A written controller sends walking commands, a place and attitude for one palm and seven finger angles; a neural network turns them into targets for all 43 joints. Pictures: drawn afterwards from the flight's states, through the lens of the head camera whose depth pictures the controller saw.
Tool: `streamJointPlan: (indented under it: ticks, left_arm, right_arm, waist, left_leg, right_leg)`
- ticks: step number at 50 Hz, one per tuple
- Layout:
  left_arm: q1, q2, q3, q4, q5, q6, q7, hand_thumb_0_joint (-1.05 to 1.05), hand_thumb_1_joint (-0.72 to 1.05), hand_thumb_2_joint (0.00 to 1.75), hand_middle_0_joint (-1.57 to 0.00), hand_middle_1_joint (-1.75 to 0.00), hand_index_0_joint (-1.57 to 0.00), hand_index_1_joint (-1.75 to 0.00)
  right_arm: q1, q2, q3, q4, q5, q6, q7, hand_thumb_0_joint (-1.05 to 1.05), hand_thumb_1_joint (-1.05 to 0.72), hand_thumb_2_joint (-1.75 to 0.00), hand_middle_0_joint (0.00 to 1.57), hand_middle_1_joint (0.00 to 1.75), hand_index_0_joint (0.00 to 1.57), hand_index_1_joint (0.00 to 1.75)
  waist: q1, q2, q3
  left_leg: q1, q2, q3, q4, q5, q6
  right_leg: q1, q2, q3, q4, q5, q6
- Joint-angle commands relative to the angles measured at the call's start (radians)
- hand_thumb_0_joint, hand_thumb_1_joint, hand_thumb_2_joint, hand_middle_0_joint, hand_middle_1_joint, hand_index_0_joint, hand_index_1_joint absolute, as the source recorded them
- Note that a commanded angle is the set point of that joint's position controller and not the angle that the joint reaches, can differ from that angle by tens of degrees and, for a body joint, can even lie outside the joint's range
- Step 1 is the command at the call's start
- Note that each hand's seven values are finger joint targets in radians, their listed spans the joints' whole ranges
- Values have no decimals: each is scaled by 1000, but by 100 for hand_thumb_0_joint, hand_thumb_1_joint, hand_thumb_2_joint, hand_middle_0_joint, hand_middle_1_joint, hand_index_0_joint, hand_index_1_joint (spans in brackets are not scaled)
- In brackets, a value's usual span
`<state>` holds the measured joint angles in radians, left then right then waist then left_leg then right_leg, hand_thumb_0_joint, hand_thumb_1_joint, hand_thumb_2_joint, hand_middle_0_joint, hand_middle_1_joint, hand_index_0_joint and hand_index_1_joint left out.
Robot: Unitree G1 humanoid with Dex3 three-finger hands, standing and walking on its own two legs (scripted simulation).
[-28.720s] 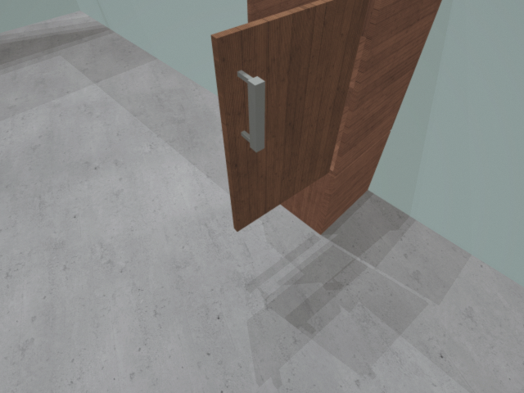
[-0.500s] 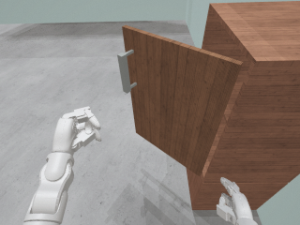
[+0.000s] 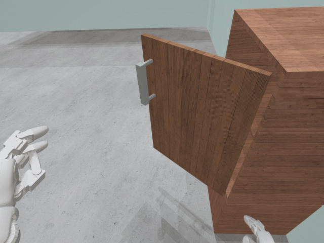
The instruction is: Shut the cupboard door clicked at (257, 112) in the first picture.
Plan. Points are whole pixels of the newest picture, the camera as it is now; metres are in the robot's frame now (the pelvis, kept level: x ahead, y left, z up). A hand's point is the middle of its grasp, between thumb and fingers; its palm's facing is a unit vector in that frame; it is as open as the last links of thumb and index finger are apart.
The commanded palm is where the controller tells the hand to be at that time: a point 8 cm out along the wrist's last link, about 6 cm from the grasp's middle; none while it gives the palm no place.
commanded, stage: draw the hand back to the body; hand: left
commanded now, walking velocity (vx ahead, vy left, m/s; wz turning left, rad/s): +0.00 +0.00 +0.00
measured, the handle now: (147, 82) +0.62 +0.13 +0.09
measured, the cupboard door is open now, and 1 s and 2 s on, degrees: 50 50 50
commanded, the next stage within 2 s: step back with the hand held close in 0.40 s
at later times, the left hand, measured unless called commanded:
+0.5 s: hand (33, 179) +0.18 +0.26 +0.16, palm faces +0.47 -0.79 -0.39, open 7.4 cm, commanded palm +0.13 +0.29 +0.17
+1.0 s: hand (25, 185) +0.17 +0.28 +0.16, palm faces +0.36 -0.78 -0.51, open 7.4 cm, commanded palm +0.10 +0.31 +0.17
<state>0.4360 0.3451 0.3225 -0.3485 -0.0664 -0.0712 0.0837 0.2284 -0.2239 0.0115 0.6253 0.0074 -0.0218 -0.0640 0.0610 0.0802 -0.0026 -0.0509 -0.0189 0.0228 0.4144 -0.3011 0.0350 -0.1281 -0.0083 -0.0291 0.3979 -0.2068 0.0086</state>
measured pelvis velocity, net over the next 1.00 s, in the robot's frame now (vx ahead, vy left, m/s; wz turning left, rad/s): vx -0.05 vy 0.02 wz -0.04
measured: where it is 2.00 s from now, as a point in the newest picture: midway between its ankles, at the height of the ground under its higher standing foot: outside the picture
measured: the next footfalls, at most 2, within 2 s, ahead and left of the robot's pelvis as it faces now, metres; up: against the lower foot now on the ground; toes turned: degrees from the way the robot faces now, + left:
right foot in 1.92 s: -0.15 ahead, -0.12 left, +0.00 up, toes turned +3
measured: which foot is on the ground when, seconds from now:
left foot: down 0.00-1.00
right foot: down 0.00-1.00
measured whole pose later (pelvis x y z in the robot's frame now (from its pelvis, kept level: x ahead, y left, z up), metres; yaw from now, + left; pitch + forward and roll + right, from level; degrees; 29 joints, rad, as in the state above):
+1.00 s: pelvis -0.05 +0.02 -0.01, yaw -2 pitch +0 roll +0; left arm 0.55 0.45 0.45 -0.49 -0.04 -0.19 0.13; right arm 0.20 -0.23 -0.03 0.52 0.02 0.03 -0.08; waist -0.01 -0.01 0.02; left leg -0.28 -0.03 0.08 0.57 -0.30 0.07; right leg -0.36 -0.02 0.03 0.53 -0.17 0.03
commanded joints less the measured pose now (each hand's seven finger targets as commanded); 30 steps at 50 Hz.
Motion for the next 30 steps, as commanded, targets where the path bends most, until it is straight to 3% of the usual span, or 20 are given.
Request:
streamJointPlan:
  ticks: [1,3,6,11,13,18,26,27,28,29,30]
  left_arm:
    - [-49,212,174,-246,-3,-82,32,0,90,90,-20,-30,-20,-30]
    - [-86,165,119,-223,2,-83,32,0,90,90,-20,-30,-20,-30]
    - [-135,163,101,-202,5,-84,35,0,90,90,-20,-30,-20,-30]
    - [-138,183,120,-232,8,-90,43,0,90,90,-20,-30,-20,-30]
    - [-134,199,137,-256,10,-93,46,0,90,90,-20,-30,-20,-30]
    - [-102,184,141,-223,6,-85,39,0,90,90,-20,-30,-20,-30]
    - [-93,182,139,-213,2,-82,32,0,90,90,-20,-30,-20,-30]
    - [-233,300,254,-286,5,-130,42,0,90,90,-20,-30,-20,-30]
    - [-107,234,208,-195,3,-137,39,0,90,90,-20,-30,-20,-30]
    - [-89,233,204,-212,12,-149,36,0,90,90,-20,-30,-20,-30]
    - [-36,195,171,-186,12,-151,33,0,90,90,-20,-30,-20,-30]
  right_arm:
    - [-151,-93,-39,-166,4,-84,-11,0,-90,-90,20,30,20,30]
    - [-150,-97,-40,-157,3,-92,-12,0,-90,-90,20,30,20,30]
    - [-152,-107,-43,-150,3,-100,-20,0,-90,-90,20,30,20,30]
    - [-157,-101,-38,-148,0,-114,-21,0,-90,-90,20,30,20,30]
    - [-157,-98,-36,-150,-3,-122,-20,0,-90,-90,20,30,20,30]
    - [-156,-92,-31,-149,-4,-119,-14,0,-90,-90,20,30,20,30]
    - [-158,-97,-34,-155,-4,-114,-12,0,-90,-90,20,30,20,30]
    - [-152,-120,-38,-193,12,-97,-10,0,-90,-90,20,30,20,30]
    - [-134,-107,-41,-168,5,-85,-14,0,-90,-90,20,30,20,30]
    - [-136,-114,-48,-172,4,-77,-11,0,-90,-90,20,30,20,30]
    - [-130,-115,-52,-170,3,-67,-8,0,-90,-90,20,30,20,30]
  waist:
    - [12,23,-61]
    - [-4,-15,-21]
    - [-11,-33,14]
    - [2,-7,-30]
    - [8,32,-49]
    - [8,7,-6]
    - [8,-13,-17]
    - [-30,-12,37]
    - [-37,-84,15]
    - [-35,-99,-7]
    - [-43,-118,-45]
  left_leg:
    - [-93,43,-21,-66,334,-39]
    - [-99,42,-23,-76,269,-35]
    - [-107,40,-25,-87,169,-20]
    - [-104,34,-33,-92,168,-21]
    - [-104,31,-29,-87,193,-26]
    - [-123,36,-31,-92,206,-33]
    - [-114,37,-21,-90,194,-23]
    - [-192,54,-27,-52,79,7]
    - [-170,49,-36,-18,70,10]
    - [-165,49,-44,3,95,6]
    - [-146,56,-38,21,120,4]
  right_leg:
    - [84,0,1,-28,168,-30]
    - [45,1,-4,-35,115,-27]
    - [16,-1,5,-52,36,-27]
    - [54,0,7,-44,40,-31]
    - [73,0,7,-36,70,-33]
    - [67,4,5,-40,76,-35]
    - [66,1,12,-49,68,-30]
    - [-14,-44,155,-107,89,-39]
    - [-38,-78,170,-122,76,-46]
    - [-39,-96,188,-120,100,-57]
    - [-46,-111,187,-104,125,-58]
